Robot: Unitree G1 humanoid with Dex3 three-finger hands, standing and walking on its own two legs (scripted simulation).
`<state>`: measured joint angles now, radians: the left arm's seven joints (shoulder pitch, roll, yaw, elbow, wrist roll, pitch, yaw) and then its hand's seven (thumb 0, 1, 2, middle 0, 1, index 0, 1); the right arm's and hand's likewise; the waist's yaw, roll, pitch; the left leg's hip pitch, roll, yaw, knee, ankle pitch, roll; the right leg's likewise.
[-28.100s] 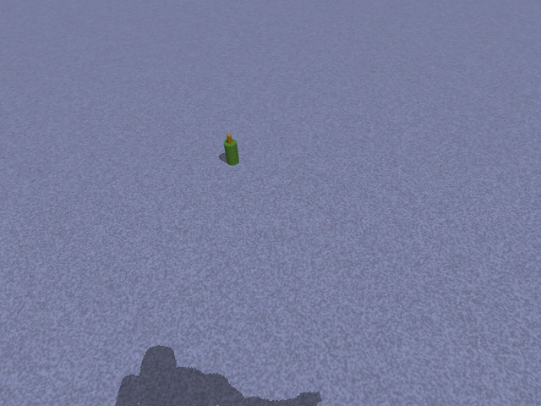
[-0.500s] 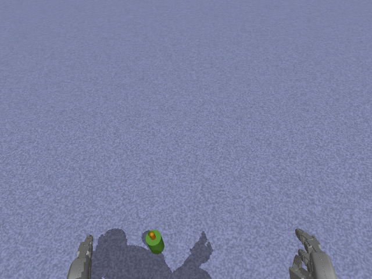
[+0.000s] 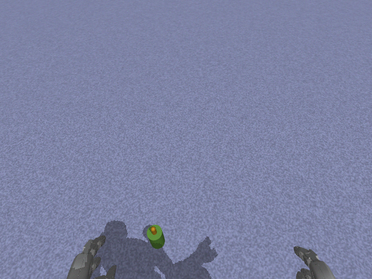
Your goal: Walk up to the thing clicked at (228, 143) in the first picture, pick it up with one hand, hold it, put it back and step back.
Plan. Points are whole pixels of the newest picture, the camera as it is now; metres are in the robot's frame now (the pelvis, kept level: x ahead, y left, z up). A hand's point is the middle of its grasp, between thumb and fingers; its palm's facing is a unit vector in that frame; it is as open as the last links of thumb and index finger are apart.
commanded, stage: stand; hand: left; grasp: from the side
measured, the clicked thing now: (155, 235) +0.42 +0.19 -0.64
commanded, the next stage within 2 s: none
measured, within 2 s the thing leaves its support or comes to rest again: neither
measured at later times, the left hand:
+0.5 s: hand out of the picture +0.05 +0.26 -0.12, palm faces +0.01 -0.94 -0.35, open 7.4 cm
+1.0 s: hand out of the picture +0.03 +0.25 -0.11, palm faces +0.00 -0.94 -0.35, open 7.4 cm
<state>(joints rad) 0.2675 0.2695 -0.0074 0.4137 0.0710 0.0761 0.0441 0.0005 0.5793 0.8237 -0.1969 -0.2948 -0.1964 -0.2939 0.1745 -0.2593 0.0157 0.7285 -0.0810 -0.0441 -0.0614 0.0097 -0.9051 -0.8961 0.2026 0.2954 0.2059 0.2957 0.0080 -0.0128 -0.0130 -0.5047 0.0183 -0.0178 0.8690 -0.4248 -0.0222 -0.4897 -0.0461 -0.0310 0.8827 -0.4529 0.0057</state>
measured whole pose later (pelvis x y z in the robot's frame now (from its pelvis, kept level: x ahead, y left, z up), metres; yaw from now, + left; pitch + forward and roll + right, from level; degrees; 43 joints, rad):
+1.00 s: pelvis -0.01 +0.00 +0.05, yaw +1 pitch -3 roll +0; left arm 0.15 0.32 0.01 1.16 0.03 -0.01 0.01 0.01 0.91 0.90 -0.20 -0.30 -0.20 -0.30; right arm 0.15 -0.33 -0.02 1.15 -0.03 0.01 0.00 0.00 -0.91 -0.90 0.20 0.29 0.20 0.30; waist 0.01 0.02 0.05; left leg -0.16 0.02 -0.03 0.38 -0.17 -0.02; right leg -0.13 -0.04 -0.05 0.38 -0.20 0.02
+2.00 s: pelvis +0.01 +0.00 +0.05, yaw +0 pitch -2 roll +0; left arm 0.11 0.32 0.01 1.16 0.02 -0.01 0.00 0.01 0.91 0.90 -0.20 -0.30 -0.20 -0.30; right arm 0.10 -0.34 0.00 1.15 -0.02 0.00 0.00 0.00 -0.91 -0.90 0.20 0.29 0.20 0.30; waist 0.00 0.02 0.04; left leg -0.11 0.02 -0.02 0.31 -0.16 -0.03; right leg -0.09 -0.03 -0.05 0.32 -0.19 0.02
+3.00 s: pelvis -0.16 +0.05 +0.04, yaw -2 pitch -1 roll +2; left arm 0.14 0.34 0.08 0.84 0.04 0.04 0.01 0.01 0.90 0.90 -0.20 -0.30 -0.20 -0.30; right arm 0.13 -0.40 -0.04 0.89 0.00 0.04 -0.01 0.00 -0.91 -0.90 0.20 0.30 0.21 0.30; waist 0.02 0.01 0.16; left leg -0.41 -0.13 -0.14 1.10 -0.50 -0.02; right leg -0.31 0.00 0.06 0.57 -0.24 -0.02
